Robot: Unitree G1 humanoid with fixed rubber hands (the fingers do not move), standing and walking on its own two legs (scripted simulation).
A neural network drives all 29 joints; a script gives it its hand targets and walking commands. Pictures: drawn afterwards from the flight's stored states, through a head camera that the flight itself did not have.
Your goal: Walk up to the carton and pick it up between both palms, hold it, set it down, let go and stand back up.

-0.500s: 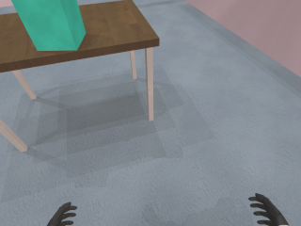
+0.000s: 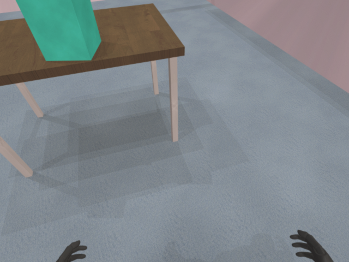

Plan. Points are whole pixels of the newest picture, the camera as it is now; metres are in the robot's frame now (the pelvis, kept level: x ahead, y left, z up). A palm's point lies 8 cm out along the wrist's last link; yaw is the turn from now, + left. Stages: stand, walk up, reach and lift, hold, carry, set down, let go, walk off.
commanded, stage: stand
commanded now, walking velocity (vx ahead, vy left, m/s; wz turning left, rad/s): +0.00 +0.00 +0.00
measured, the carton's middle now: (65, 23) +1.05 +0.51 +0.11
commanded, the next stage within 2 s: none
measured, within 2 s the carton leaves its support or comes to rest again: neither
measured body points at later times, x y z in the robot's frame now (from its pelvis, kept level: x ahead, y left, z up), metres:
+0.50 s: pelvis -0.01 +0.00 +0.00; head -0.01 +0.00 +0.45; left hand +0.12 +0.29 -0.10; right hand +0.13 -0.31 -0.08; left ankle +0.01 +0.12 -0.72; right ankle +0.01 -0.12 -0.72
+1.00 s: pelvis -0.01 +0.00 +0.00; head -0.01 +0.00 +0.45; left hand +0.10 +0.29 -0.11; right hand +0.13 -0.31 -0.09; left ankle +0.01 +0.12 -0.72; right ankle +0.01 -0.12 -0.72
